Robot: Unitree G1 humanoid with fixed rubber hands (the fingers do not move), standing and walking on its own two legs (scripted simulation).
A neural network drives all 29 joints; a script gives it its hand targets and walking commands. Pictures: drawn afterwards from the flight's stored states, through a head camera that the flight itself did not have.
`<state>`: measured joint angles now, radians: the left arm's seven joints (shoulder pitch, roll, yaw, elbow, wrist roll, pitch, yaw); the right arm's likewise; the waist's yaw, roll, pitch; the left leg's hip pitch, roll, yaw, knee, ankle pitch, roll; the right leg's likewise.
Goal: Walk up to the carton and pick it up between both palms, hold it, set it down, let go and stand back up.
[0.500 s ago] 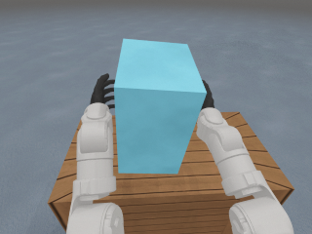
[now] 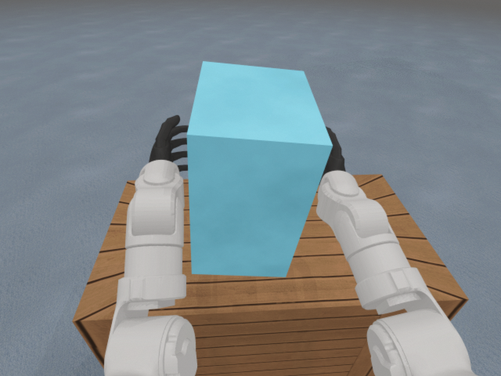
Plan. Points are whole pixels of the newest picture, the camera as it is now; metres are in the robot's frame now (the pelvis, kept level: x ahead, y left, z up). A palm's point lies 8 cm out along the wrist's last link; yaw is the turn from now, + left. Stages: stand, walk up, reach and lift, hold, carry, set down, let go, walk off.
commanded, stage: hold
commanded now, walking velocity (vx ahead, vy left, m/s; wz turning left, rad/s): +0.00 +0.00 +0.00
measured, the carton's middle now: (246, 174) +0.39 +0.00 +0.18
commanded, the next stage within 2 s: none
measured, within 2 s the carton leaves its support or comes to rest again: neither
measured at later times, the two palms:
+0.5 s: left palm (157, 168) +0.36 +0.13 +0.22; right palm (327, 176) +0.35 -0.12 +0.20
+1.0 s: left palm (160, 165) +0.37 +0.13 +0.22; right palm (327, 173) +0.36 -0.12 +0.20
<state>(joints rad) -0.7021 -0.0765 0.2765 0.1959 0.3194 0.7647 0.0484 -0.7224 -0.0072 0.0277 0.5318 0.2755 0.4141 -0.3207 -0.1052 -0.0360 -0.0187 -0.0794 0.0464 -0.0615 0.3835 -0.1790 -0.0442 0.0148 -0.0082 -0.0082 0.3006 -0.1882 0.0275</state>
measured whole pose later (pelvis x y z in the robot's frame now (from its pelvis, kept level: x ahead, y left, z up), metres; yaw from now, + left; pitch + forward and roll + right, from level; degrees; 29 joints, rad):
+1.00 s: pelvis +0.00 +0.00 +0.00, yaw +0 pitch -8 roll -1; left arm -0.72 -0.07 0.29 0.22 0.32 0.76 0.04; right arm -0.74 0.00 0.02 0.55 0.27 0.42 -0.32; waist -0.10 -0.04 -0.02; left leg -0.07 0.04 -0.06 0.38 -0.17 -0.04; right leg 0.02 -0.01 -0.01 0.30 -0.18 0.03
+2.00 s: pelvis +0.00 +0.00 +0.00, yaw +0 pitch -9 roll -1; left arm -0.65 -0.09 0.28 0.10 0.33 0.79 0.03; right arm -0.70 -0.01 0.06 0.47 0.29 0.43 -0.34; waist -0.11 -0.04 -0.01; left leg -0.05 0.05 -0.07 0.39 -0.19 -0.04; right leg 0.05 -0.01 -0.02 0.29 -0.20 0.03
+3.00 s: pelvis +0.00 +0.00 +0.00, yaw +0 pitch -9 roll -1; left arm -0.66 -0.09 0.27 0.13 0.33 0.79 0.04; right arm -0.70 -0.01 0.05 0.49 0.28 0.42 -0.33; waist -0.11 -0.03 -0.01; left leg -0.05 0.04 -0.06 0.39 -0.19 -0.04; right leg 0.05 -0.01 -0.02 0.30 -0.19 0.03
